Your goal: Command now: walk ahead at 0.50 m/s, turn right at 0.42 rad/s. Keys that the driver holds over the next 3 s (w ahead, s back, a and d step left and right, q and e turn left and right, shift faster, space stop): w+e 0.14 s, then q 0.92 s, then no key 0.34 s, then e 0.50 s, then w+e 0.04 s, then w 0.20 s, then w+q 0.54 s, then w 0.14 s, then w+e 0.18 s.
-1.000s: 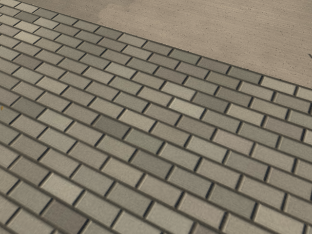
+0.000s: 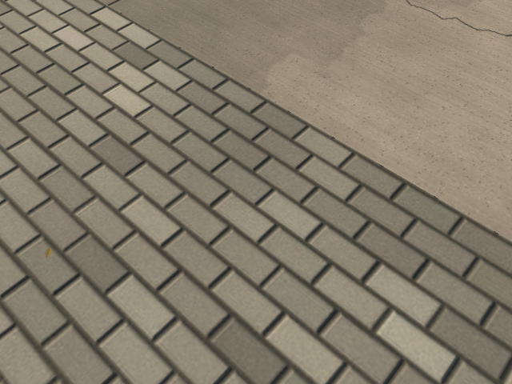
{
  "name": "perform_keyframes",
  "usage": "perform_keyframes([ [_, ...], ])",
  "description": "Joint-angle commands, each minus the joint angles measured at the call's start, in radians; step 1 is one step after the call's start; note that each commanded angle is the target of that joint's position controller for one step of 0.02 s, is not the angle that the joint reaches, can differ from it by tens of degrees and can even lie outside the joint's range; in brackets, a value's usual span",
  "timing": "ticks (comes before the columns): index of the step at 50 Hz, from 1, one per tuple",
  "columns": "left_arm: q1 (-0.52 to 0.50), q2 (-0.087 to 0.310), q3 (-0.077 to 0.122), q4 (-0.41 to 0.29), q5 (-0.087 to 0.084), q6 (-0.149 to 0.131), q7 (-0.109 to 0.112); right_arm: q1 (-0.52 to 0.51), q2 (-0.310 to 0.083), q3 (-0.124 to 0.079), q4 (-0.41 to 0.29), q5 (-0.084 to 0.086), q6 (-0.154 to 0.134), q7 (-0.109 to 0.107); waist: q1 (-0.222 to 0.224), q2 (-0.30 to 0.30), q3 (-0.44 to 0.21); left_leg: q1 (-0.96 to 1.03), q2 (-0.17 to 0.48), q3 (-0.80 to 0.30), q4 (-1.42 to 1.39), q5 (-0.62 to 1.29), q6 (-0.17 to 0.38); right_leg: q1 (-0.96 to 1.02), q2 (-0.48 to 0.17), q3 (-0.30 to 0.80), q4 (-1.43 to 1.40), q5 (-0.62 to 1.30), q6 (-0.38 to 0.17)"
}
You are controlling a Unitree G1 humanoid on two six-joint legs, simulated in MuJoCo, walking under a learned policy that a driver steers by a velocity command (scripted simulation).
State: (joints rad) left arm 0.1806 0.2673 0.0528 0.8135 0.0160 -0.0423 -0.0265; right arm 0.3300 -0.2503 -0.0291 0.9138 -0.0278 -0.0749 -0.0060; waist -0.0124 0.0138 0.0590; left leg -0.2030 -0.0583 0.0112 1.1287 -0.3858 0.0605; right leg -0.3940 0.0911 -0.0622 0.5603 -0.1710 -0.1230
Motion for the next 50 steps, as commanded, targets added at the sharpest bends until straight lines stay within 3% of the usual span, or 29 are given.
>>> perform_keyframes([
  [1, 0.119, 0.122, 0.039, -0.005, -0.012, 0.003, 0.005, -0.052, -0.124, -0.021, -0.120, -0.003, -0.031, 0.011, 0.023, 0.010, -0.042, -0.423, 0.111, -0.082, 0.145, 0.068, -0.016, 0.314, -0.322, 0.499, -0.317, 0.096, -0.198],
  [2, 0.110, 0.104, 0.032, 0.002, -0.014, 0.000, 0.011, -0.044, -0.116, -0.017, -0.127, -0.015, -0.013, 0.012, -0.006, 0.000, -0.024, -0.375, 0.129, -0.077, 0.085, 0.074, -0.035, 0.238, -0.277, 0.438, -0.336, 0.159, -0.173],
  [4, 0.128, 0.122, 0.035, 0.009, -0.017, -0.015, 0.013, -0.028, -0.093, -0.009, -0.133, -0.025, 0.019, 0.018, -0.021, -0.035, -0.043, -0.333, 0.138, -0.053, 0.014, 0.082, -0.067, 0.184, -0.234, 0.374, -0.353, 0.236, -0.167],
  [7, 0.168, 0.156, 0.046, 0.015, -0.019, -0.020, 0.016, -0.121, -0.086, -0.004, -0.176, -0.023, 0.032, 0.021, -0.003, -0.049, -0.025, -0.381, 0.148, -0.023, -0.126, 0.172, -0.107, 0.161, -0.196, 0.339, -0.384, 0.233, -0.158],
  [9, 0.195, 0.139, 0.039, 0.026, -0.020, -0.021, 0.017, -0.174, -0.076, 0.001, -0.188, -0.017, 0.032, 0.022, 0.016, -0.053, -0.007, -0.393, 0.144, 0.005, -0.257, 0.262, -0.116, 0.198, -0.180, 0.274, -0.364, 0.470, -0.117],
  [11, 0.228, 0.118, 0.030, 0.043, -0.021, -0.022, 0.020, -0.201, -0.054, 0.010, -0.190, -0.008, 0.028, 0.023, 0.040, -0.065, -0.040, -0.345, 0.124, 0.035, -0.360, 0.343, -0.102, 0.251, -0.157, 0.194, -0.313, 0.717, -0.049],
  [13, 0.252, 0.109, 0.022, 0.055, -0.015, -0.023, 0.025, -0.231, -0.049, 0.015, -0.189, 0.005, 0.025, 0.022, 0.068, -0.082, -0.068, -0.310, 0.101, 0.052, -0.433, 0.411, -0.077, 0.311, -0.157, 0.163, -0.292, 0.775, -0.008],
  [15, 0.251, 0.104, 0.015, 0.062, -0.005, -0.019, 0.033, -0.248, -0.055, 0.016, -0.184, 0.009, 0.022, 0.019, 0.079, -0.094, -0.069, -0.294, 0.086, 0.050, -0.490, 0.413, -0.053, 0.368, -0.177, 0.157, -0.273, 0.762, -0.001],
  [17, 0.225, 0.105, 0.011, 0.064, 0.007, -0.015, 0.042, -0.219, -0.074, 0.012, -0.169, 0.006, 0.015, 0.015, 0.059, -0.100, -0.066, -0.250, 0.066, 0.033, -0.537, 0.346, -0.022, 0.407, -0.215, 0.162, -0.221, 0.794, -0.003],
  [19, 0.176, 0.127, 0.016, 0.059, 0.006, -0.014, 0.055, -0.080, -0.111, -0.004, -0.117, 0.000, 0.003, 0.008, -0.008, -0.089, -0.089, -0.133, 0.026, 0.022, -0.626, 0.302, 0.019, 0.436, -0.228, 0.158, -0.074, 0.878, 0.008],
  [20, 0.151, 0.145, 0.020, 0.054, -0.003, -0.013, 0.058, 0.007, -0.127, -0.011, -0.091, -0.004, -0.010, 0.005, -0.062, -0.051, -0.116, -0.025, 0.037, 0.002, -0.733, 0.447, 0.040, 0.414, -0.195, 0.127, 0.079, 0.800, 0.025],
  [21, 0.152, 0.141, 0.015, 0.015, -0.007, -0.020, 0.062, 0.103, -0.197, -0.028, -0.079, -0.010, -0.017, -0.001, -0.081, 0.042, -0.220, 0.182, 0.205, -0.187, -0.670, 0.902, 0.094, 0.272, -0.131, 0.085, 0.329, 0.465, 0.051],
  [22, 0.308, 0.042, -0.001, 0.016, -0.030, -0.013, 0.057, 0.065, -0.264, -0.050, -0.092, 0.007, 0.000, 0.003, 0.014, 0.258, -0.342, 0.404, 0.469, -0.497, -0.619, 1.393, 0.321, 0.000, 0.048, 0.029, 0.670, -0.411, 0.104],
  [23, 0.275, 0.108, 0.004, 0.036, 0.007, 0.006, 0.058, 0.052, -0.204, -0.044, -0.105, 0.048, 0.015, 0.014, -0.002, 0.096, -0.367, 0.363, 0.439, -0.539, -0.676, 1.279, 0.338, -0.060, 0.011, 0.112, 0.720, -0.432, 0.102],
  [24, 0.197, 0.110, 0.007, 0.024, 0.014, 0.014, 0.055, -0.011, -0.179, -0.043, -0.121, 0.047, 0.024, 0.015, 0.001, 0.049, -0.243, 0.253, 0.387, -0.458, -0.712, 1.090, 0.314, -0.106, -0.023, 0.130, 0.748, -0.379, 0.109],
  [25, 0.149, 0.106, 0.006, 0.014, 0.018, 0.021, 0.052, -0.068, -0.136, -0.034, -0.133, 0.037, 0.037, 0.012, 0.014, 0.007, -0.163, 0.147, 0.331, -0.401, -0.760, 0.927, 0.272, -0.121, -0.055, 0.129, 0.703, -0.335, 0.116],
  [26, 0.115, 0.105, 0.006, 0.000, 0.017, 0.034, 0.050, -0.083, -0.123, -0.031, -0.134, 0.033, 0.046, 0.007, 0.023, 0.015, -0.113, 0.069, 0.287, -0.360, -0.794, 0.830, 0.239, -0.115, -0.077, 0.126, 0.657, -0.308, 0.125],
  [28, 0.129, 0.089, 0.002, -0.005, 0.018, 0.063, 0.048, -0.081, -0.132, -0.038, -0.130, 0.024, 0.061, 0.004, 0.040, 0.052, -0.121, -0.014, 0.226, -0.324, -0.829, 0.680, 0.204, -0.050, -0.076, 0.109, 0.590, -0.268, 0.145],
  [30, 0.127, 0.077, -0.002, -0.011, 0.014, 0.077, 0.050, -0.080, -0.157, -0.051, -0.134, 0.018, 0.067, 0.006, 0.041, 0.059, -0.144, -0.041, 0.203, -0.321, -0.842, 0.573, 0.194, -0.036, -0.071, 0.100, 0.536, -0.254, 0.157],
  [36, 0.014, 0.089, 0.001, -0.054, 0.008, 0.091, 0.063, -0.064, -0.183, -0.076, -0.146, 0.010, 0.098, 0.004, -0.007, 0.106, -0.117, -0.055, 0.174, -0.437, -0.907, 0.072, 0.158, -0.084, -0.078, 0.115, 0.364, -0.218, 0.169],
  [42, 0.004, 0.087, -0.005, -0.076, -0.010, 0.069, 0.072, -0.076, -0.187, -0.091, -0.153, 0.002, 0.115, 0.009, -0.019, 0.121, -0.110, -0.046, 0.165, -0.526, -0.888, 0.082, 0.136, -0.004, -0.041, 0.127, 0.197, -0.247, 0.140],
  [44, 0.052, 0.090, -0.006, -0.072, -0.019, 0.059, 0.077, -0.097, -0.184, -0.093, -0.157, 0.004, 0.121, 0.014, 0.001, 0.132, -0.111, -0.068, 0.154, -0.553, -0.879, 0.122, 0.116, 0.085, -0.018, 0.125, 0.076, -0.255, 0.115],
  [46, 0.143, 0.095, -0.004, -0.052, -0.017, 0.047, 0.088, -0.135, -0.176, -0.093, -0.165, 0.019, 0.126, 0.014, 0.056, 0.118, -0.100, -0.150, 0.102, -0.536, -0.849, 0.057, 0.049, 0.253, -0.016, 0.118, -0.183, -0.148, 0.086],
  [47, 0.137, 0.163, 0.012, -0.059, -0.004, 0.042, 0.098, -0.117, -0.134, -0.082, -0.174, 0.031, 0.123, 0.010, 0.038, 0.004, -0.085, -0.235, 0.020, -0.458, -0.743, -0.084, -0.015, 0.314, -0.152, 0.255, -0.329, -0.210, 0.054],
  [48, 0.071, 0.268, 0.034, -0.100, 0.011, 0.046, 0.098, -0.098, -0.088, -0.075, -0.196, 0.045, 0.116, 0.006, 0.012, -0.224, -0.089, -0.367, -0.148, -0.214, -0.465, -0.138, -0.063, 0.322, -0.430, 0.570, -0.423, -0.311, -0.046],
  [49, -0.006, 0.251, 0.032, -0.113, 0.023, 0.052, 0.091, -0.107, -0.176, -0.095, -0.177, -0.002, 0.110, 0.000, 0.000, -0.146, -0.031, -0.376, -0.096, -0.144, -0.248, -0.137, -0.075, 0.165, -0.484, 0.558, -0.404, -0.181, -0.109],
  [50, -0.029, 0.177, 0.013, -0.124, 0.019, 0.049, 0.086, -0.098, -0.190, -0.102, -0.167, -0.007, 0.111, 0.006, -0.027, -0.097, -0.031, -0.307, -0.063, -0.148, -0.136, -0.096, -0.075, 0.110, -0.435, 0.471, -0.364, -0.035, -0.107],
])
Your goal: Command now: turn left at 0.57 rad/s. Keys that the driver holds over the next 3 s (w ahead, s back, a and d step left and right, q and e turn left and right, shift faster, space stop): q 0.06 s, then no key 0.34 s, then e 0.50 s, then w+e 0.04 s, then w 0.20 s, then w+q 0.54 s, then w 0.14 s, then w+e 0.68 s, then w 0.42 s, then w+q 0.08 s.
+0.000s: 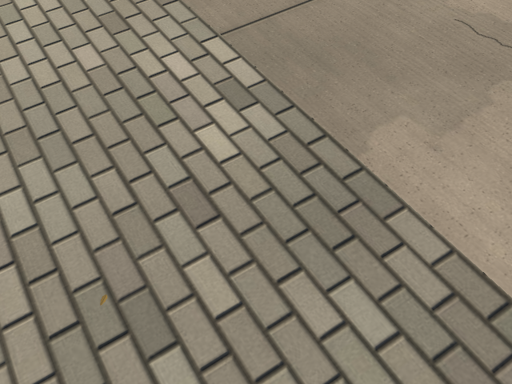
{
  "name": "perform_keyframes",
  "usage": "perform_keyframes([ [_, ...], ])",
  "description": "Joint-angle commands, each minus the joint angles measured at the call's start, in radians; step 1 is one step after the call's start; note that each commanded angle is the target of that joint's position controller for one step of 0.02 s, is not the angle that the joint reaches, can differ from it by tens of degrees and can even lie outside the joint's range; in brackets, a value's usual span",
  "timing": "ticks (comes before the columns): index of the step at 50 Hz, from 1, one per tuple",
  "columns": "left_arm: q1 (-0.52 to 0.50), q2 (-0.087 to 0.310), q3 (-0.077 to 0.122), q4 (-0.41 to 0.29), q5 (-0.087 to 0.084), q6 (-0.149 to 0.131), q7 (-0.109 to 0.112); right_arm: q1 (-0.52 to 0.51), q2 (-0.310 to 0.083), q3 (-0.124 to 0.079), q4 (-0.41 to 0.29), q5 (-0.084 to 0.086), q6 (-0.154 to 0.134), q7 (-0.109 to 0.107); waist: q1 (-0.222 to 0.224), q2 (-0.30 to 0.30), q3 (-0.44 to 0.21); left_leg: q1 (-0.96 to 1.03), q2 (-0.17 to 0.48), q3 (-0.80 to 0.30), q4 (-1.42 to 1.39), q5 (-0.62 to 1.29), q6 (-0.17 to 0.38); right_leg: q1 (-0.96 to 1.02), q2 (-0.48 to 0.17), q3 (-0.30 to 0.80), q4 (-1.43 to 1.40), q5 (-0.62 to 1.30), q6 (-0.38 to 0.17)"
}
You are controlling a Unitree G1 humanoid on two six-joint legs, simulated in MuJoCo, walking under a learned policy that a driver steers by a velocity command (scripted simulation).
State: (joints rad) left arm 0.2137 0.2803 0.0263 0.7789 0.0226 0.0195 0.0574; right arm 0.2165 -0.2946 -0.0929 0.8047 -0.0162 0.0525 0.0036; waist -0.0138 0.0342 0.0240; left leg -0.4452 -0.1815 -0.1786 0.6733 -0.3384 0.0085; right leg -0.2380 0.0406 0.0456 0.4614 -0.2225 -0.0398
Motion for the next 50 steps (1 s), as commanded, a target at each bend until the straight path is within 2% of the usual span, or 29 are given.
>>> perform_keyframes([
  [1, -0.101, 0.121, 0.028, -0.094, 0.005, -0.016, -0.003, 0.049, -0.131, -0.037, -0.041, -0.018, -0.011, 0.003, -0.053, -0.104, 0.011, -0.053, 0.066, 0.051, 0.398, -0.092, -0.024, -0.051, -0.313, 0.248, -0.234, 0.115, -0.159],
  [3, -0.110, 0.108, 0.023, -0.113, 0.003, -0.017, -0.003, 0.090, -0.119, -0.032, -0.021, -0.015, 0.007, 0.017, -0.051, -0.171, -0.010, -0.090, 0.072, 0.088, 0.513, -0.058, -0.039, 0.026, -0.245, 0.121, -0.190, 0.273, -0.136],
  [4, -0.071, 0.105, 0.023, -0.107, 0.004, -0.017, -0.007, 0.071, -0.113, -0.027, -0.026, -0.011, 0.010, 0.022, -0.028, -0.166, -0.016, -0.105, 0.078, 0.097, 0.506, -0.063, -0.049, 0.065, -0.239, 0.101, -0.168, 0.358, -0.143],
  [8, 0.074, 0.136, 0.039, -0.057, 0.000, -0.022, -0.013, -0.022, -0.077, -0.003, -0.056, 0.000, 0.016, 0.024, 0.047, -0.179, -0.039, -0.138, 0.085, 0.091, 0.351, -0.100, -0.071, 0.249, -0.272, 0.103, -0.106, 0.544, -0.175],
  [14, 0.052, 0.160, 0.048, -0.034, 0.005, -0.018, -0.039, -0.046, -0.054, 0.027, -0.052, 0.020, 0.018, 0.008, 0.053, -0.237, -0.064, 0.121, 0.106, 0.183, 0.011, -0.138, -0.035, 0.180, -0.273, 0.077, -0.059, 0.601, -0.175],
  [16, 0.043, 0.163, 0.049, -0.018, -0.003, -0.009, -0.043, -0.010, -0.043, 0.035, -0.034, 0.021, 0.009, 0.001, 0.023, -0.225, -0.065, 0.218, 0.111, 0.204, -0.192, -0.015, -0.011, 0.156, -0.263, 0.072, -0.018, 0.604, -0.153],
  [17, 0.039, 0.157, 0.048, -0.009, -0.009, -0.006, -0.043, 0.015, -0.039, 0.040, -0.020, 0.014, -0.001, -0.005, -0.002, -0.193, -0.061, 0.316, 0.127, 0.195, -0.380, 0.160, 0.003, 0.106, -0.250, 0.057, 0.008, 0.549, -0.112],
  [18, 0.064, 0.130, 0.040, -0.006, -0.011, -0.009, -0.043, 0.016, -0.078, 0.037, -0.017, -0.003, -0.015, -0.012, 0.008, -0.130, -0.089, 0.454, 0.209, 0.090, -0.442, 0.256, 0.022, 0.011, -0.230, 0.044, 0.037, 0.403, -0.053],
  [19, 0.095, 0.056, 0.020, -0.034, -0.001, -0.013, -0.049, 0.035, -0.141, 0.036, -0.026, -0.020, -0.029, -0.019, 0.030, 0.089, -0.142, 0.596, 0.457, -0.174, -0.436, 0.493, 0.063, -0.137, -0.156, -0.029, 0.178, -0.002, 0.002],
  [20, 0.053, 0.033, 0.011, -0.028, -0.017, 0.003, -0.035, -0.016, -0.141, 0.040, -0.011, 0.000, -0.034, -0.026, 0.016, 0.204, -0.076, 0.366, 0.527, -0.169, -0.378, 0.679, 0.197, -0.075, -0.081, -0.051, 0.160, -0.315, 0.017],
  [21, 0.053, 0.069, 0.016, -0.005, -0.018, 0.015, -0.032, -0.057, -0.063, 0.062, -0.015, -0.004, -0.044, -0.024, 0.024, 0.114, -0.043, 0.355, 0.486, -0.121, -0.394, 0.612, 0.211, -0.057, -0.095, -0.020, 0.196, -0.310, 0.023],
  [22, 0.045, 0.063, 0.017, 0.011, -0.021, 0.019, -0.036, -0.088, -0.034, 0.077, -0.008, -0.006, -0.051, -0.028, 0.031, 0.111, -0.016, 0.333, 0.445, -0.068, -0.406, 0.543, 0.184, -0.055, -0.085, -0.013, 0.180, -0.269, 0.023],
  [23, 0.054, 0.072, 0.021, 0.029, -0.023, 0.018, -0.040, -0.109, -0.039, 0.079, -0.001, -0.013, -0.050, -0.035, 0.041, 0.110, 0.001, 0.322, 0.398, -0.015, -0.403, 0.537, 0.154, -0.039, -0.075, -0.018, 0.175, -0.222, 0.029],
  [25, 0.068, 0.088, 0.029, 0.048, -0.013, 0.017, -0.047, -0.095, -0.090, 0.066, 0.016, -0.002, -0.051, -0.048, 0.036, 0.127, -0.015, 0.356, 0.375, 0.044, -0.357, 0.667, 0.147, -0.047, -0.046, -0.034, 0.218, -0.183, 0.037],
  [28, 0.069, 0.082, 0.036, 0.054, -0.016, 0.020, -0.046, -0.067, -0.113, 0.051, 0.029, 0.007, -0.037, -0.051, 0.016, 0.096, -0.015, 0.355, 0.418, 0.053, -0.330, 0.653, 0.187, -0.100, -0.038, -0.042, 0.336, -0.254, 0.045],
  [31, 0.048, 0.065, 0.036, 0.043, -0.013, 0.027, -0.048, -0.065, -0.113, 0.038, 0.035, -0.002, -0.023, -0.052, 0.005, 0.099, 0.016, 0.330, 0.439, 0.054, -0.331, 0.536, 0.207, -0.141, -0.048, -0.059, 0.360, -0.281, 0.042],
  [33, 0.046, 0.057, 0.036, 0.035, -0.015, 0.027, -0.053, -0.074, -0.115, 0.030, 0.034, -0.006, -0.021, -0.050, 0.004, 0.106, 0.005, 0.327, 0.449, 0.062, -0.314, 0.523, 0.209, -0.126, -0.048, -0.077, 0.325, -0.273, 0.035],
  [35, 0.060, 0.054, 0.038, 0.030, -0.018, 0.023, -0.059, -0.093, -0.124, 0.021, 0.031, -0.006, -0.020, -0.047, 0.014, 0.110, -0.018, 0.324, 0.455, 0.076, -0.276, 0.526, 0.195, -0.080, -0.044, -0.096, 0.249, -0.239, 0.020],
  [37, 0.109, 0.048, 0.040, 0.039, -0.015, 0.013, -0.064, -0.125, -0.133, 0.012, 0.027, 0.000, -0.014, -0.044, 0.059, 0.079, -0.032, 0.265, 0.426, 0.128, -0.182, 0.422, 0.130, 0.039, -0.025, -0.107, 0.037, -0.059, -0.007],
  [38, 0.114, 0.098, 0.052, 0.034, 0.000, 0.001, -0.062, -0.100, -0.114, 0.012, 0.029, -0.003, -0.012, -0.040, 0.059, -0.053, -0.024, 0.182, 0.358, 0.191, -0.028, 0.234, 0.062, 0.097, -0.085, 0.052, -0.118, 0.038, -0.034],
  [39, 0.121, 0.259, 0.089, 0.009, 0.002, -0.011, -0.059, -0.106, -0.039, 0.030, -0.025, -0.005, -0.008, -0.037, 0.036, -0.329, -0.014, -0.070, 0.167, 0.300, 0.201, -0.196, -0.023, 0.171, -0.369, 0.457, -0.181, 0.387, -0.137],
  [40, 0.194, 0.262, 0.093, 0.034, -0.001, -0.010, -0.062, -0.169, -0.049, 0.034, -0.038, -0.010, 0.002, -0.051, 0.085, -0.269, -0.028, -0.087, 0.140, 0.171, 0.348, -0.319, -0.012, 0.123, -0.420, 0.522, -0.198, 0.480, -0.245],
  [41, 0.161, 0.214, 0.086, 0.031, -0.006, -0.005, -0.059, -0.152, -0.065, 0.030, -0.026, -0.001, 0.007, -0.050, 0.051, -0.163, 0.000, -0.096, 0.171, 0.136, 0.420, -0.248, -0.006, 0.104, -0.370, 0.433, -0.184, 0.391, -0.256],
  [42, 0.085, 0.174, 0.077, 0.013, -0.013, 0.001, -0.054, -0.137, -0.077, 0.026, -0.009, 0.008, 0.002, -0.044, 0.024, -0.112, 0.029, -0.098, 0.192, 0.125, 0.418, -0.153, -0.003, 0.082, -0.300, 0.351, -0.185, 0.292, -0.222],
  [43, 0.030, 0.151, 0.071, -0.006, -0.016, 0.007, -0.050, -0.127, -0.090, 0.022, -0.002, 0.004, -0.004, -0.038, 0.007, -0.118, 0.028, -0.106, 0.200, 0.124, 0.397, -0.091, -0.004, 0.097, -0.247, 0.310, -0.186, 0.244, -0.182],
  [45, 0.028, 0.133, 0.067, -0.018, -0.021, 0.008, -0.049, -0.092, -0.097, 0.019, 0.013, -0.012, -0.007, -0.024, 0.011, -0.131, -0.027, -0.090, 0.188, 0.137, 0.418, -0.030, -0.021, 0.144, -0.206, 0.269, -0.172, 0.330, -0.172],
  [47, 0.088, 0.142, 0.072, -0.002, -0.023, 0.003, -0.053, -0.087, -0.093, 0.021, 0.007, -0.018, -0.011, -0.011, 0.029, -0.115, -0.064, -0.114, 0.194, 0.137, 0.387, -0.002, -0.035, 0.195, -0.193, 0.305, -0.217, 0.050, -0.181],
  [49, 0.109, 0.135, 0.069, 0.008, -0.016, -0.001, -0.053, -0.105, -0.096, 0.021, 0.004, -0.023, -0.014, -0.002, 0.047, -0.142, -0.028, -0.165, 0.203, 0.143, 0.326, 0.021, -0.045, 0.214, -0.195, 0.351, -0.283, -0.216, -0.187],
  [50, 0.121, 0.131, 0.067, 0.015, -0.012, -0.005, -0.051, -0.114, -0.097, 0.020, 0.003, -0.025, -0.019, 0.001, 0.055, -0.152, -0.007, -0.180, 0.206, 0.146, 0.293, 0.031, -0.049, 0.218, -0.199, 0.365, -0.304, -0.254, -0.189],
])
Over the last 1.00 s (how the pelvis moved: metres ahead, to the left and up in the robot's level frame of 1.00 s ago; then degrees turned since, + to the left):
0.27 -0.02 0.02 15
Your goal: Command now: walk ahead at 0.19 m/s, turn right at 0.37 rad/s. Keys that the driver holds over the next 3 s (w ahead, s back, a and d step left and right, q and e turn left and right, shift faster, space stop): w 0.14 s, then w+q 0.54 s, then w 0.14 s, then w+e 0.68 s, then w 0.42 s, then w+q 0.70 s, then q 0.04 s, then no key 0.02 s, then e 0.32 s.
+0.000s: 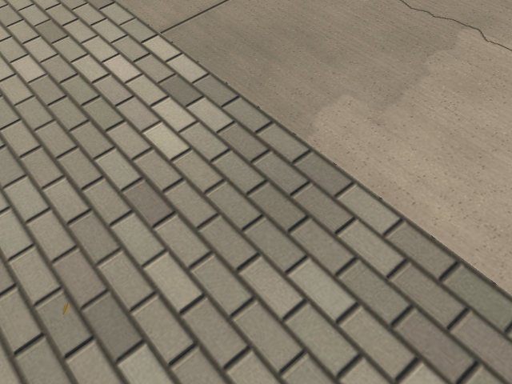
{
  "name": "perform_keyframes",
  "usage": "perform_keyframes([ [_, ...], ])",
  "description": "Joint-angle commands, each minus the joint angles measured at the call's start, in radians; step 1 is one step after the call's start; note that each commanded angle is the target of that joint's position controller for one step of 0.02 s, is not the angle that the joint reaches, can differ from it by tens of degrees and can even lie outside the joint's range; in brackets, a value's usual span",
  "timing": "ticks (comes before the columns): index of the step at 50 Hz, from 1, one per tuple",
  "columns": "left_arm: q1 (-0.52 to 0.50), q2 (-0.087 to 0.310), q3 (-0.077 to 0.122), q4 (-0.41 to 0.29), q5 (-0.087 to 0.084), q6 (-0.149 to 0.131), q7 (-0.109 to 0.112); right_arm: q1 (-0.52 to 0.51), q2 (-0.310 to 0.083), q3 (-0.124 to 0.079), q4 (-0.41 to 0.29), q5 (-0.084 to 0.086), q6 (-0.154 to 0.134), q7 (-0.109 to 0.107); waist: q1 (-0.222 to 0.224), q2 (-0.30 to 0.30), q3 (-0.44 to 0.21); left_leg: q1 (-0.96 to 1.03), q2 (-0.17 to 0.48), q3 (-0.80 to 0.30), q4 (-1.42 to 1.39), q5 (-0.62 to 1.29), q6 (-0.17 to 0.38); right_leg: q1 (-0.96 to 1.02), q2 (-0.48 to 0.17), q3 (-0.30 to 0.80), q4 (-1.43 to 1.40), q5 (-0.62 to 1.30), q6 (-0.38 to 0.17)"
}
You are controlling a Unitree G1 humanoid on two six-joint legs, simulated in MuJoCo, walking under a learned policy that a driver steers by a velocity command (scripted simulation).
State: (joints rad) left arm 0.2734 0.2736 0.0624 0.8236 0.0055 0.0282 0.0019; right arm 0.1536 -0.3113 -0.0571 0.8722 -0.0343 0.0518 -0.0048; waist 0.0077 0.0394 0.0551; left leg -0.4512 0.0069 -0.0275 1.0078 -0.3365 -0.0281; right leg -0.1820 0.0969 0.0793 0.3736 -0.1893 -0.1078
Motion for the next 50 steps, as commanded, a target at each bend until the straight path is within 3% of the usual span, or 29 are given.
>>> perform_keyframes([
  [1, 0.075, 0.137, 0.029, -0.021, 0.008, -0.019, 0.006, -0.057, -0.080, -0.015, -0.063, -0.008, -0.024, 0.011, 0.040, -0.156, -0.025, -0.182, 0.021, -0.003, -0.072, 0.039, -0.016, 0.167, -0.259, 0.338, -0.228, -0.291, -0.122],
  [10, 0.131, 0.151, 0.023, 0.033, 0.016, -0.072, 0.003, -0.098, -0.063, -0.005, -0.071, -0.001, -0.071, 0.029, 0.067, -0.130, 0.017, -0.200, 0.044, 0.025, -0.252, 0.098, 0.010, 0.177, -0.294, 0.310, -0.272, -0.259, -0.143],
  [18, 0.164, 0.146, 0.023, 0.075, 0.028, -0.111, 0.011, -0.160, -0.050, 0.005, -0.135, 0.007, -0.085, 0.051, 0.069, -0.111, 0.078, -0.168, 0.035, 0.028, -0.342, 0.092, 0.081, 0.192, -0.342, 0.170, -0.263, -0.083, -0.120],
  [21, 0.128, 0.154, 0.020, 0.082, 0.022, -0.114, 0.008, -0.090, -0.046, 0.003, -0.137, 0.007, -0.088, 0.050, 0.018, -0.120, 0.044, 0.038, -0.021, 0.103, -0.423, 0.082, 0.126, 0.141, -0.329, 0.060, -0.144, 0.291, -0.072],
  [22, 0.118, 0.158, 0.018, 0.085, 0.017, -0.113, 0.007, 0.004, -0.050, -0.005, -0.109, 0.006, -0.091, 0.044, -0.031, -0.100, -0.007, 0.194, -0.068, 0.132, -0.478, 0.115, 0.144, 0.107, -0.301, 0.003, -0.006, 0.500, -0.048],
  [23, 0.127, 0.147, 0.010, 0.088, 0.016, -0.113, 0.006, 0.149, -0.087, -0.024, -0.061, 0.000, -0.099, 0.034, -0.087, -0.050, -0.097, 0.396, -0.085, 0.104, -0.511, 0.108, 0.171, 0.042, -0.249, -0.070, 0.216, 0.609, -0.017],
  [24, 0.105, 0.120, -0.005, 0.053, 0.022, -0.115, 0.007, 0.328, -0.172, -0.049, -0.035, -0.015, -0.105, 0.021, -0.159, 0.062, -0.205, 0.600, 0.134, -0.203, -0.607, -0.118, 0.235, -0.142, -0.192, -0.140, 0.540, 0.371, 0.025],
  [25, 0.135, 0.043, -0.020, 0.013, 0.023, -0.123, -0.004, 0.353, -0.259, -0.061, -0.030, -0.007, -0.105, 0.020, -0.098, 0.260, -0.228, 0.747, 0.356, -0.749, -0.774, -0.169, 0.350, -0.480, -0.012, -0.134, 0.817, -0.314, 0.066],
  [26, 0.065, 0.124, -0.006, 0.017, 0.045, -0.123, -0.004, 0.292, -0.191, -0.050, -0.027, 0.024, -0.099, 0.027, -0.087, 0.073, -0.122, 0.667, 0.330, -0.728, -0.788, -0.157, 0.343, -0.568, -0.085, -0.007, 0.885, -0.264, 0.045],
  [27, 0.019, 0.133, -0.003, 0.002, 0.033, -0.131, -0.015, 0.213, -0.158, -0.043, -0.051, 0.025, -0.096, 0.028, -0.055, 0.011, -0.050, 0.565, 0.293, -0.566, -0.766, -0.023, 0.327, -0.565, -0.135, -0.010, 0.866, -0.150, 0.041],
  [28, -0.001, 0.122, -0.008, -0.001, 0.030, -0.136, -0.019, 0.173, -0.125, -0.035, -0.061, 0.021, -0.099, 0.030, -0.035, -0.035, -0.024, 0.479, 0.240, -0.458, -0.773, 0.148, 0.303, -0.517, -0.164, -0.017, 0.809, -0.092, 0.049],
  [30, 0.015, 0.109, -0.012, 0.001, 0.046, -0.111, -0.024, 0.151, -0.099, -0.025, -0.063, 0.027, -0.106, 0.024, 0.006, -0.009, -0.028, 0.398, 0.161, -0.333, -0.791, 0.336, 0.273, -0.436, -0.188, -0.032, 0.737, -0.073, 0.084],
  [34, -0.067, 0.086, -0.018, -0.046, 0.051, -0.072, -0.031, 0.221, -0.113, -0.030, -0.039, 0.041, -0.120, 0.014, 0.004, 0.000, -0.016, 0.363, 0.113, -0.268, -0.811, 0.519, 0.281, -0.476, -0.174, -0.081, 0.654, -0.029, 0.141],
  [39, -0.261, 0.049, -0.039, -0.111, 0.039, -0.077, -0.045, 0.325, -0.071, -0.016, 0.007, 0.036, -0.118, 0.004, -0.059, 0.016, 0.007, 0.401, 0.065, -0.192, -0.804, 0.730, 0.200, -0.481, -0.144, -0.139, 0.398, 0.169, 0.139],
  [43, -0.361, 0.045, -0.053, -0.143, 0.020, -0.085, -0.045, 0.359, -0.076, -0.010, 0.031, 0.025, -0.123, -0.010, -0.091, 0.030, 0.016, 0.487, 0.099, -0.183, -0.818, 0.807, 0.174, -0.411, -0.107, -0.167, 0.218, 0.238, 0.083],
  [44, -0.353, 0.057, -0.051, -0.143, 0.018, -0.086, -0.042, 0.347, -0.083, -0.009, 0.034, 0.020, -0.127, -0.012, -0.077, 0.035, 0.013, 0.510, 0.115, -0.174, -0.807, 0.853, 0.165, -0.372, -0.098, -0.164, 0.186, 0.221, 0.060],
  [46, -0.240, 0.098, -0.036, -0.107, 0.017, -0.089, -0.031, 0.312, -0.102, -0.011, 0.035, 0.009, -0.133, -0.019, -0.015, 0.055, -0.038, 0.563, 0.134, -0.144, -0.701, 1.098, 0.139, -0.236, -0.050, -0.164, 0.162, 0.133, 0.013],
  [47, -0.116, 0.123, -0.025, -0.066, 0.012, -0.092, -0.021, 0.297, -0.112, -0.013, 0.036, -0.003, -0.131, -0.021, 0.040, 0.062, -0.098, 0.590, 0.133, -0.125, -0.562, 1.200, 0.131, -0.134, -0.024, -0.158, 0.157, 0.078, -0.010],
  [48, 0.036, 0.135, -0.016, -0.018, 0.012, -0.098, -0.010, 0.273, -0.120, -0.015, 0.034, -0.003, -0.127, -0.020, 0.115, 0.045, -0.163, 0.554, 0.117, -0.092, -0.373, 1.175, 0.125, 0.025, -0.033, -0.149, 0.091, 0.109, -0.036],
  [49, 0.185, 0.180, -0.001, 0.012, 0.031, -0.101, 0.005, 0.272, -0.090, -0.004, 0.013, 0.000, -0.130, -0.016, 0.166, -0.024, -0.260, 0.395, 0.088, -0.064, -0.113, 0.913, 0.124, 0.254, -0.178, 0.011, 0.105, 0.043, -0.086],
  [50, 0.229, 0.287, 0.034, 0.025, 0.045, -0.094, 0.004, 0.404, -0.001, 0.011, 0.003, 0.033, -0.126, -0.005, 0.095, -0.284, -0.359, 0.009, -0.108, 0.017, 0.333, 0.138, 0.052, 0.530, -0.458, 0.542, 0.079, 0.053, -0.286],
])
Over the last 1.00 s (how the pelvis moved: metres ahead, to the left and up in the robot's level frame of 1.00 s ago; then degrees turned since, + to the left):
-0.04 -0.04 0.01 -8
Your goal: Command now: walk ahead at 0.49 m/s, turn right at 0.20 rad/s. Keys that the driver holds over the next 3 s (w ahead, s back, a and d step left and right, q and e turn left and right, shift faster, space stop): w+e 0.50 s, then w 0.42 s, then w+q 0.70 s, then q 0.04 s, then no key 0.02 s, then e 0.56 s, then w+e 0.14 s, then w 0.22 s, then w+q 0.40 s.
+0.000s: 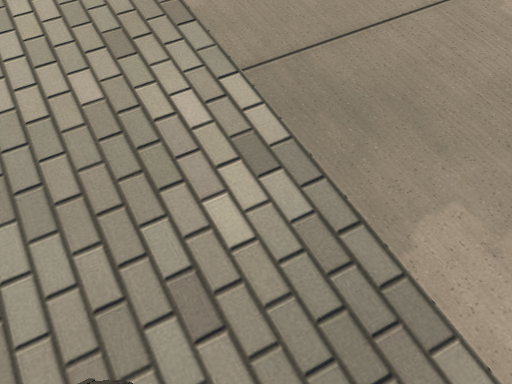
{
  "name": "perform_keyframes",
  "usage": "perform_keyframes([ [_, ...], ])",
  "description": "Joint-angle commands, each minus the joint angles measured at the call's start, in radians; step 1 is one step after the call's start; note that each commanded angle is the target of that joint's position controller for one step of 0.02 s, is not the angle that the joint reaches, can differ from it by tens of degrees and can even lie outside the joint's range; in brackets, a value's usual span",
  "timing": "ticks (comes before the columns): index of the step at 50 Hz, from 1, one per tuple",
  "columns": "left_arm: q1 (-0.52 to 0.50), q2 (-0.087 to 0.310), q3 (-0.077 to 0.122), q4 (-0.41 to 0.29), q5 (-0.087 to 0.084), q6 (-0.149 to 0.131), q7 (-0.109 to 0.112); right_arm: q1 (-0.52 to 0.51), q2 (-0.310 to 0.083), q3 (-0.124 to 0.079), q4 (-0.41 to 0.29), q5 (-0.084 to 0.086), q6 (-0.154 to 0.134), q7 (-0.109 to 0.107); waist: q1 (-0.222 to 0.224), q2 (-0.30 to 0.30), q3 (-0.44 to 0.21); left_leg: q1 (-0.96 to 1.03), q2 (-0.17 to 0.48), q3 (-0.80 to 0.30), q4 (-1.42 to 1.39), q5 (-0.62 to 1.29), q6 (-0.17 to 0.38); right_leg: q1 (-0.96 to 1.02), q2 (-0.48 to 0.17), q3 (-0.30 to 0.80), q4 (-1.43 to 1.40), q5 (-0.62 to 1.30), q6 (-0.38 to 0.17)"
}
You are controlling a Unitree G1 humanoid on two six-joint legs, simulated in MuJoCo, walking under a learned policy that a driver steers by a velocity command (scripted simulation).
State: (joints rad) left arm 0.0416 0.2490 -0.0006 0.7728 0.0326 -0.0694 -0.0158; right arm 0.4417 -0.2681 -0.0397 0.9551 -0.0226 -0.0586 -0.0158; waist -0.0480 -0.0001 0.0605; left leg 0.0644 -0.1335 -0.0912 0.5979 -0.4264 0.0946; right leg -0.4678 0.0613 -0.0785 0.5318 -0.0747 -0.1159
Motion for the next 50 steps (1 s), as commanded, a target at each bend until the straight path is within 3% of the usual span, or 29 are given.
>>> perform_keyframes([
  [1, 0.377, 0.225, 0.086, 0.076, -0.032, 0.017, 0.003, 0.062, -0.130, -0.017, -0.081, -0.018, -0.024, 0.004, 0.129, -0.118, -0.325, -0.626, 0.033, 0.014, 0.798, -0.031, -0.045, 0.753, -0.407, 0.865, -0.213, -0.081, -0.279],
  [2, 0.268, 0.191, 0.080, 0.055, -0.038, 0.018, -0.002, -0.035, -0.131, -0.017, -0.112, -0.018, -0.031, 0.009, 0.090, -0.069, -0.158, -0.687, 0.098, -0.012, 0.768, 0.057, -0.039, 0.608, -0.375, 0.707, -0.235, -0.135, -0.258],
  [3, 0.230, 0.146, 0.073, 0.051, -0.027, 0.015, -0.005, -0.101, -0.128, -0.011, -0.128, -0.019, -0.039, 0.013, 0.084, 0.000, -0.091, -0.680, 0.131, 0.001, 0.717, 0.101, -0.039, 0.501, -0.333, 0.614, -0.261, -0.063, -0.233],
  [5, 0.239, 0.117, 0.063, 0.076, -0.024, 0.007, 0.003, -0.131, -0.109, -0.007, -0.154, -0.028, -0.020, 0.021, 0.034, 0.006, -0.026, -0.622, 0.170, 0.011, 0.616, 0.109, -0.058, 0.346, -0.249, 0.489, -0.293, 0.090, -0.185],
  [9, 0.290, 0.162, 0.079, 0.097, -0.031, -0.005, 0.006, -0.165, -0.070, 0.009, -0.183, -0.032, 0.014, 0.030, 0.019, -0.034, -0.039, -0.601, 0.193, 0.058, 0.446, 0.132, -0.112, 0.263, -0.190, 0.402, -0.335, 0.142, -0.181],
  [13, 0.360, 0.165, 0.087, 0.109, -0.035, 0.003, 0.007, -0.367, -0.062, 0.019, -0.258, -0.024, 0.017, 0.033, 0.078, -0.050, -0.002, -0.646, 0.198, 0.084, 0.215, 0.323, -0.150, 0.256, -0.146, 0.385, -0.357, 0.111, -0.133],
  [19, 0.451, 0.175, 0.098, 0.114, -0.019, 0.015, 0.017, -0.522, -0.070, 0.028, -0.324, -0.006, 0.003, 0.035, 0.143, -0.072, -0.028, -0.642, 0.147, 0.078, 0.036, 0.373, -0.140, 0.403, -0.160, 0.435, -0.246, 0.258, -0.096],
  [21, 0.422, 0.188, 0.104, 0.097, -0.014, 0.018, 0.025, -0.491, -0.089, 0.023, -0.326, -0.003, -0.006, 0.032, 0.113, -0.085, -0.034, -0.553, 0.134, 0.058, -0.040, 0.324, -0.122, 0.404, -0.173, 0.471, -0.198, 0.273, -0.071],
  [23, 0.360, 0.207, 0.110, 0.074, -0.015, 0.014, 0.024, -0.338, -0.125, 0.007, -0.282, -0.001, -0.018, 0.020, 0.035, -0.080, -0.085, -0.316, 0.099, 0.065, -0.126, 0.270, -0.092, 0.345, -0.147, 0.479, -0.078, 0.341, -0.033],
  [24, 0.350, 0.193, 0.106, 0.069, -0.026, 0.005, 0.015, -0.217, -0.166, -0.009, -0.254, -0.010, -0.032, 0.006, -0.026, -0.018, -0.156, -0.128, 0.155, 0.020, -0.180, 0.272, -0.059, 0.284, -0.085, 0.428, 0.098, 0.307, -0.007],
  [25, 0.354, 0.116, 0.085, 0.033, -0.039, -0.006, 0.010, -0.050, -0.243, -0.029, -0.247, -0.033, -0.036, -0.013, -0.080, 0.107, -0.312, 0.094, 0.405, -0.218, -0.209, 0.053, -0.007, 0.172, -0.026, 0.325, 0.370, 0.039, 0.016],
  [26, 0.467, 0.068, 0.075, 0.009, -0.053, 0.000, 0.010, -0.076, -0.309, -0.046, -0.246, -0.038, -0.016, -0.015, -0.001, 0.318, -0.349, 0.212, 0.584, -0.645, -0.335, -0.041, 0.097, -0.102, 0.101, 0.211, 0.562, -0.503, 0.037],
  [27, 0.466, 0.139, 0.082, 0.049, -0.017, 0.019, 0.020, -0.125, -0.221, -0.039, -0.247, -0.024, -0.004, -0.007, 0.027, 0.163, -0.230, 0.098, 0.559, -0.650, -0.333, -0.146, 0.113, -0.180, 0.000, 0.205, 0.661, -0.436, 0.031],
  [28, 0.401, 0.139, 0.084, 0.054, -0.006, 0.022, 0.010, -0.175, -0.131, -0.019, -0.256, -0.015, -0.006, 0.001, 0.028, 0.055, -0.123, -0.019, 0.498, -0.497, -0.348, -0.089, 0.096, -0.167, -0.029, 0.204, 0.654, -0.337, 0.035],
  [29, 0.356, 0.114, 0.079, 0.046, -0.005, 0.022, 0.002, -0.199, -0.094, -0.009, -0.249, -0.016, -0.011, 0.008, 0.036, 0.035, -0.069, -0.102, 0.444, -0.361, -0.370, 0.067, 0.081, -0.144, -0.051, 0.196, 0.619, -0.285, 0.044],
  [31, 0.329, 0.098, 0.076, 0.041, 0.008, 0.034, -0.013, -0.179, -0.080, -0.004, -0.219, -0.013, -0.026, 0.010, 0.051, 0.106, -0.050, -0.164, 0.370, -0.201, -0.392, 0.278, 0.059, -0.104, -0.072, 0.183, 0.573, -0.257, 0.060],
  [33, 0.312, 0.090, 0.072, 0.033, 0.009, 0.043, -0.020, -0.132, -0.089, -0.008, -0.188, -0.002, -0.046, 0.019, 0.057, 0.110, -0.069, -0.157, 0.360, -0.140, -0.392, 0.448, 0.071, -0.101, -0.060, 0.180, 0.556, -0.237, 0.067],
  [37, 0.168, 0.078, 0.060, -0.015, 0.013, 0.044, -0.032, -0.082, -0.099, -0.014, -0.147, 0.008, -0.053, 0.022, 0.047, 0.092, -0.031, -0.137, 0.357, -0.057, -0.442, 0.497, 0.093, -0.202, -0.080, 0.160, 0.447, -0.135, 0.091],
  [41, 0.003, 0.040, 0.029, -0.066, 0.007, 0.035, -0.044, -0.035, -0.102, -0.015, -0.107, 0.011, -0.044, 0.026, 0.017, 0.097, -0.007, -0.172, 0.315, 0.038, -0.453, 0.561, 0.075, -0.118, -0.102, 0.055, 0.197, -0.011, 0.101],
  [44, -0.061, 0.052, 0.022, -0.086, 0.001, 0.030, -0.038, 0.022, -0.128, -0.022, -0.073, 0.009, -0.037, 0.026, -0.001, 0.103, -0.002, -0.132, 0.344, 0.038, -0.425, 0.615, 0.069, -0.051, -0.091, 0.017, 0.097, -0.024, 0.076],
  [46, -0.059, 0.068, 0.025, -0.090, 0.001, 0.026, -0.029, 0.035, -0.140, -0.025, -0.054, 0.006, -0.029, 0.022, 0.011, 0.103, 0.002, -0.086, 0.369, 0.034, -0.380, 0.696, 0.063, -0.010, -0.077, 0.008, 0.050, -0.072, 0.047],
  [47, -0.026, 0.075, 0.030, -0.080, 0.005, 0.021, -0.023, 0.040, -0.141, -0.025, -0.045, 0.008, -0.025, 0.020, 0.030, 0.098, -0.012, -0.078, 0.367, 0.032, -0.316, 0.805, 0.055, 0.061, -0.056, 0.004, 0.015, -0.096, 0.033],
  [48, 0.075, 0.085, 0.038, -0.046, 0.011, 0.012, -0.014, 0.038, -0.143, -0.024, -0.037, 0.013, -0.020, 0.019, 0.082, 0.073, -0.059, -0.087, 0.342, 0.053, -0.187, 0.905, 0.041, 0.198, -0.030, -0.001, -0.053, -0.081, 0.015],
  [49, 0.231, 0.123, 0.055, 0.007, 0.025, -0.001, -0.002, 0.039, -0.127, -0.017, -0.039, 0.018, -0.019, 0.019, 0.142, 0.034, -0.153, -0.177, 0.295, 0.083, -0.002, 0.844, 0.023, 0.424, -0.056, 0.033, -0.078, -0.070, -0.011],
  [50, 0.410, 0.212, 0.077, 0.029, 0.045, -0.008, 0.015, 0.022, -0.076, -0.001, -0.087, 0.020, -0.023, 0.020, 0.206, -0.097, -0.294, -0.373, 0.235, 0.122, 0.296, 0.469, 0.002, 0.671, -0.325, 0.314, -0.104, -0.173, -0.060],
])
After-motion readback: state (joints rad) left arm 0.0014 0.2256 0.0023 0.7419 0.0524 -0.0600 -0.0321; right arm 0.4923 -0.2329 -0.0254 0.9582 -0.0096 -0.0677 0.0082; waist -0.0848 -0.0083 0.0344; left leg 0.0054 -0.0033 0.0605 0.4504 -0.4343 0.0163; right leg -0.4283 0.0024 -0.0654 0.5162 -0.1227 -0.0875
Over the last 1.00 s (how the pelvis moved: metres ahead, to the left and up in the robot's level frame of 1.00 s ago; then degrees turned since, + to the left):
0.47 0.14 -0.03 14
